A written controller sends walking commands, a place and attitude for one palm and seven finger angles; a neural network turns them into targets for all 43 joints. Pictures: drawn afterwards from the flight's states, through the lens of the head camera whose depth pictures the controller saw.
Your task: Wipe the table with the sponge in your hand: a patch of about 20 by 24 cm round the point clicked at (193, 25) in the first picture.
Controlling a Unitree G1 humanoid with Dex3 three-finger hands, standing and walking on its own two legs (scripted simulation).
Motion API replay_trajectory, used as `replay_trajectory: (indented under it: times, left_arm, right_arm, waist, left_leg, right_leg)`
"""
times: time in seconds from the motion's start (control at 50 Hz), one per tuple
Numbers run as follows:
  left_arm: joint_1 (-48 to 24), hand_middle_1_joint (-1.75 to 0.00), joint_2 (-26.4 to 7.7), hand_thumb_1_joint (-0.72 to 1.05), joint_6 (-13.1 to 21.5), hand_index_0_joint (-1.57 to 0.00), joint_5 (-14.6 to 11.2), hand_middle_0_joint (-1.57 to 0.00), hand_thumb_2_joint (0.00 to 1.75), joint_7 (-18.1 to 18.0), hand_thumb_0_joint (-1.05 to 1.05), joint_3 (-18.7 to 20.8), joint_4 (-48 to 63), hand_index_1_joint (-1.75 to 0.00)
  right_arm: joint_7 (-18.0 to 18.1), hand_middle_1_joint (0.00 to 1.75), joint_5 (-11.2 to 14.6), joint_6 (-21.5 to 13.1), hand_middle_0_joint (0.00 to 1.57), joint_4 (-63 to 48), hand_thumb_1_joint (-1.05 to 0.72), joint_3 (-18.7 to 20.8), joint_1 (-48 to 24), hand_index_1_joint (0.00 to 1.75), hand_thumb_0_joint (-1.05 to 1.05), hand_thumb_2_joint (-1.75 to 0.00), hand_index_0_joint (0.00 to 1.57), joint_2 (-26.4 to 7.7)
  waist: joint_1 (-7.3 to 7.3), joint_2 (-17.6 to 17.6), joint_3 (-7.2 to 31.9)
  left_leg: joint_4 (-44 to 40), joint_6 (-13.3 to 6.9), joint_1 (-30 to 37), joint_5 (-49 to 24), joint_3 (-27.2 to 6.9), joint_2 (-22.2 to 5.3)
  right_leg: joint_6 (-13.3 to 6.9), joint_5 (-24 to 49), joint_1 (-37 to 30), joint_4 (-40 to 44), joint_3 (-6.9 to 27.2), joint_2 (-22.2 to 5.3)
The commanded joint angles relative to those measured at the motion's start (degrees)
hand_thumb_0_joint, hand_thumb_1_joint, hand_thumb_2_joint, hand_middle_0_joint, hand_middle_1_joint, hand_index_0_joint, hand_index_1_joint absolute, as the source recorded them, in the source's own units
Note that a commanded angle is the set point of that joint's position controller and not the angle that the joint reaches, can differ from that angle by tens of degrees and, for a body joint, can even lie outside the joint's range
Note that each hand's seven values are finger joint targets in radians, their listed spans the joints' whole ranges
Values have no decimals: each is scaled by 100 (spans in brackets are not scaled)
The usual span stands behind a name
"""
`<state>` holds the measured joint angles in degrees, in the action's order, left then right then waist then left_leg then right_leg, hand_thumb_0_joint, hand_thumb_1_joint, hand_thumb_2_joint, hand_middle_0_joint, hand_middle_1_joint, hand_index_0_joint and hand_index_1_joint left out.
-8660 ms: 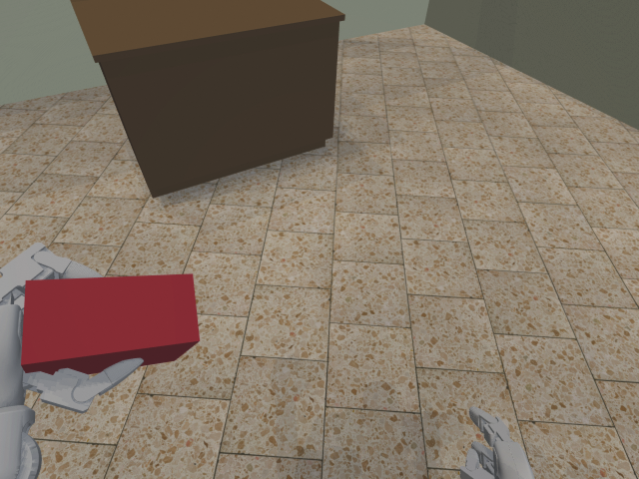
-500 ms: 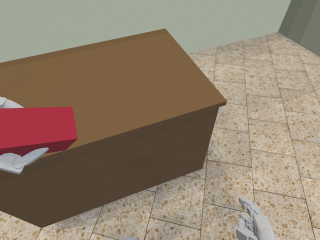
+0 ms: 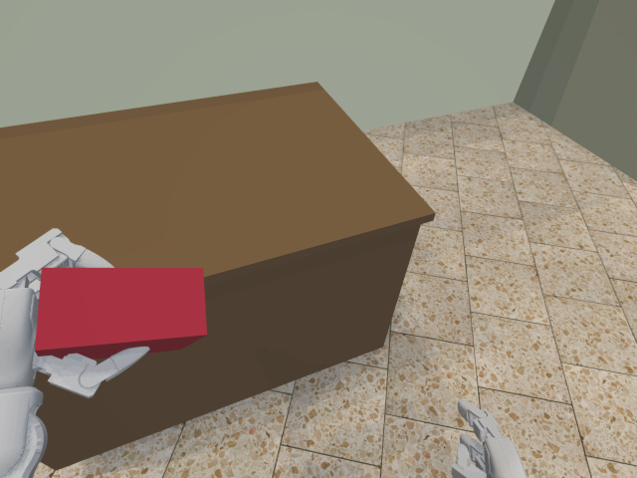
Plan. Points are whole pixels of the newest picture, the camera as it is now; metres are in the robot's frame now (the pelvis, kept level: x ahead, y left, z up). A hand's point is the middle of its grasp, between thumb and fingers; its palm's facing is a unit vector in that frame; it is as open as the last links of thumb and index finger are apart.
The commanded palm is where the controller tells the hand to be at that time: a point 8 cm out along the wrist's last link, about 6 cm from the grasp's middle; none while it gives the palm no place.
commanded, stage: come to a stop and stand still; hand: left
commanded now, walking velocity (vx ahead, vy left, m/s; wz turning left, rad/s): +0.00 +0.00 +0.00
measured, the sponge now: (147, 314) +0.23 +0.20 +0.15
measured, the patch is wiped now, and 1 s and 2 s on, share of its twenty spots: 0.00 0.00 0.00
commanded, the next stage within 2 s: look again from close up in 0.76 s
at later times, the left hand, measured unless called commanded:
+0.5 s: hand (78, 308) +0.23 +0.27 +0.15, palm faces +0.37 -0.84 -0.40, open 10.0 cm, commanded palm +0.17 +0.30 +0.18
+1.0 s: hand (98, 302) +0.23 +0.25 +0.16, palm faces +0.38 -0.84 -0.38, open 10.0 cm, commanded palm +0.17 +0.28 +0.18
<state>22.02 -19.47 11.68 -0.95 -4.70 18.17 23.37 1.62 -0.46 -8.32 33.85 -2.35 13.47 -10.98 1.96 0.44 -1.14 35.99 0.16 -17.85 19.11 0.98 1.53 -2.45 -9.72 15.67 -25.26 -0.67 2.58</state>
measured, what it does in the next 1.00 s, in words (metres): steps on the spot: left foot, then right foot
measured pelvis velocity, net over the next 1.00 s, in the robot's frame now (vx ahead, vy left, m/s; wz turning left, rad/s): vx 0.02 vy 0.00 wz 0.02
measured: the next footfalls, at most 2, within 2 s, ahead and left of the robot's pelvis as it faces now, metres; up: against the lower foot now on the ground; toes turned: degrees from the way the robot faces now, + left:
left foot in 0.04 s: +0.08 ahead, +0.08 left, +0.00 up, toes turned -1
right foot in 0.26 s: +0.04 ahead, -0.09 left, +0.00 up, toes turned +2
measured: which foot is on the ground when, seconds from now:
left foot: up 0.00-0.02, down 0.04-1.00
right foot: down 0.00-0.06, up 0.08-0.24, down 0.26-1.00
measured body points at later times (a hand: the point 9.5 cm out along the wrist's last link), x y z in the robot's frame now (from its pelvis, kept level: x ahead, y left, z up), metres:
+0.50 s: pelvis +0.01 +0.02 +0.01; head +0.03 +0.02 +0.46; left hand +0.20 +0.31 +0.17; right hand +0.21 -0.20 -0.07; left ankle +0.04 +0.08 -0.74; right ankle +0.00 -0.09 -0.74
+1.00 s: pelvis +0.02 +0.00 +0.01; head +0.04 +0.00 +0.46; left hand +0.21 +0.29 +0.18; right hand +0.20 -0.22 -0.08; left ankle +0.04 +0.08 -0.74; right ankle +0.00 -0.09 -0.74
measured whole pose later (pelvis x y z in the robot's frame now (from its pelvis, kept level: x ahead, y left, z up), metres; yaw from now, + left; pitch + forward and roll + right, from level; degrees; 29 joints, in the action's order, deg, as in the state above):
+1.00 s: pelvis +0.02 +0.00 +0.01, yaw +1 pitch +0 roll -1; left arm 24.9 -20.4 9.6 -3.3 -5.9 18.1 23.9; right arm 3.7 0.3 -4.2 32.9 -2.1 12.4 -12.0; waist 1.2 0.7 -1.4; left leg 22.1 -3.1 -12.8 9.3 -1.1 3.3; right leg -2.7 -12.4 6.4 -18.7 -0.1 4.1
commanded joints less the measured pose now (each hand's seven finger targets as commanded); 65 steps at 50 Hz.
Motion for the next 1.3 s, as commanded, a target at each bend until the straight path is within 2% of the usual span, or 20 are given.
replay_trajectory:
  times: [0.0,0.02,0.04,0.06,0.08,0.1,0.12,0.16,0.2,0.26,0.28,0.3,0.34,0.4,0.52,0.66,0.84,1.06,1.22,1.28]
  left_arm:
    - [-847,-160,-1169,10,196,-120,-135,-120,130,-155,0,848,1047,-160]
    - [-1200,-160,-1366,10,270,-120,-99,-120,130,-198,0,956,1501,-160]
    - [-1289,-160,-1345,10,317,-120,-41,-120,130,-245,0,983,1586,-160]
    - [-1215,-160,-1209,10,349,-120,-62,-120,130,-199,0,865,1619,-160]
    - [-1073,-160,-1174,10,334,-120,-19,-120,130,-177,0,841,1638,-160]
    - [-1095,-160,-1171,10,314,-120,25,-120,130,-184,0,795,1846,-160]
    - [-1141,-160,-1223,10,335,-120,32,-120,130,-191,0,812,2132,-160]
    - [-651,-160,-1063,10,382,-120,61,-120,130,-242,0,690,1960,-160]
    - [-264,-160,-1082,10,351,-120,26,-120,130,-248,0,726,1658,-160]
    - [-300,-160,-1101,10,344,-120,-95,-120,130,-221,0,820,1270,-160]
    - [-372,-160,-934,10,348,-120,-109,-120,130,-196,0,660,1064,-160]
    - [-254,-160,-851,10,301,-120,-112,-120,130,-194,0,607,921,-160]
    - [-167,-160,-939,10,252,-120,-156,-120,130,-192,0,681,1064,-160]
    - [-180,-160,-1060,10,258,-120,-207,-120,130,-191,0,734,1331,-160]
    - [-336,-160,-1242,10,276,-120,-228,-120,130,-232,0,845,1669,-160]
    - [-141,-160,-975,10,200,-120,-270,-120,130,-227,0,685,1093,-160]
    - [-285,-160,-1076,10,183,-120,-289,-120,130,-228,0,648,1260,-160]
    - [51,-160,-1088,10,160,-120,-346,-120,130,-231,0,727,1241,-160]
    - [-65,-160,-1193,10,169,-120,-335,-120,130,-240,0,751,1382,-160]
    - [-67,-160,-1086,10,196,-120,-316,-120,130,-244,0,647,1241,-160]
  right_arm:
    - [124,30,-23,-302,20,-764,-90,266,-491,30,0,-90,20,-686]
    - [141,30,-21,-354,20,-811,-90,267,-595,30,0,-90,20,-734]
    - [130,30,-6,-373,20,-889,-90,297,-541,30,0,-90,20,-738]
    - [99,30,12,-390,20,-911,-90,317,-593,30,0,-90,20,-692]
    - [79,30,-13,-393,20,-942,-90,337,-645,30,0,-90,20,-700]
    - [44,30,-15,-401,20,-1008,-90,307,-689,30,0,-90,20,-626]
    - [28,30,-49,-458,20,-1048,-90,288,-705,30,0,-90,20,-596]
    - [-15,30,-69,-512,20,-978,-90,300,-621,30,0,-90,20,-654]
    - [-40,30,-87,-457,20,-967,-90,315,-672,30,0,-90,20,-704]
    - [-17,30,-122,-336,20,-853,-90,320,-667,30,0,-90,20,-772]
    - [12,30,-106,-331,20,-764,-90,323,-634,30,0,-90,20,-787]
    - [44,30,-47,-303,20,-753,-90,381,-563,30,0,-90,20,-811]
    - [89,30,-11,-228,20,-815,-90,368,-619,30,0,-90,20,-777]
    - [145,30,8,-149,20,-919,-90,337,-756,30,0,-90,20,-765]
    - [204,30,-11,-95,20,-997,-90,317,-807,30,0,-90,20,-784]
    - [216,30,40,22,20,-972,-90,336,-677,30,0,-90,20,-766]
    - [247,30,57,63,20,-1020,-90,298,-747,30,0,-90,20,-735]
    - [236,30,87,99,20,-1016,-90,327,-648,30,0,-90,20,-753]
    - [254,30,84,84,20,-1006,-90,349,-683,30,0,-90,20,-789]
    - [235,30,54,95,20,-963,-90,408,-638,30,0,-90,20,-828]
  waist:
    - [-128,116,146]
    - [-81,764,254]
    - [-21,934,414]
    - [-19,1136,605]
    - [-30,1468,475]
    - [-34,1342,335]
    - [-20,1353,332]
    - [20,794,564]
    - [23,411,672]
    - [-80,401,639]
    - [-65,360,740]
    - [-56,179,826]
    - [-43,257,1027]
    - [-26,153,928]
    - [-31,506,836]
    - [-58,114,843]
    - [-50,157,740]
    - [-49,112,898]
    - [-63,266,775]
    - [-113,194,737]
  left_leg:
    - [-1864,-103,699,218,-630,-211]
    - [-2445,-190,627,131,-1292,-678]
    - [-2518,-359,426,-218,-1634,-1026]
    - [-2845,-376,203,647,-1767,-1144]
    - [-3162,-491,-102,1580,-1973,-1248]
    - [-3243,-576,-264,1793,-2041,-1299]
    - [-3167,-505,-38,1424,-1876,-1239]
    - [-2576,-414,456,280,-1456,-1023]
    - [-2142,-203,365,-92,-1098,-725]
    - [-1736,227,743,-1323,-761,-392]
    - [-1832,270,974,-1305,-818,-446]
    - [-1779,148,1122,-1361,-829,-494]
    - [-1752,108,1330,-1848,-803,-528]
    - [-1860,76,1217,-1666,-854,-528]
    - [-1741,66,1170,-1990,-729,-436]
    - [-1499,-9,1203,-2157,-641,-394]
    - [-1603,-85,1137,-1829,-633,-333]
    - [-1483,-121,1227,-2290,-559,-319]
    - [-1603,-113,1212,-2000,-580,-318]
    - [-1493,-233,888,-934,-622,-327]
  right_leg:
    - [91,-1916,515,354,457,-305]
    - [218,-1186,241,-395,206,-25]
    - [280,-675,-78,-963,95,79]
    - [286,-942,-269,-1355,172,77]
    - [288,-1062,-379,-1567,258,63]
    - [273,-950,-462,-1559,305,10]
    - [261,-852,-377,-1399,276,-30]
    - [197,-733,-670,-241,105,-73]
    - [115,-376,-1227,644,136,-132]
    - [-83,299,-878,767,454,-431]
    - [-30,84,-674,675,374,-360]
    - [18,67,-606,661,381,-298]
    - [59,303,-662,544,292,-305]
    - [86,246,-654,625,324,-314]
    - [63,495,-696,635,368,-374]
    - [84,787,-701,842,449,-475]
    - [141,582,-687,990,423,-468]
    - [229,1006,-847,943,371,-465]
    - [222,721,-704,1009,371,-429]
    - [129,-115,-773,937,467,-541]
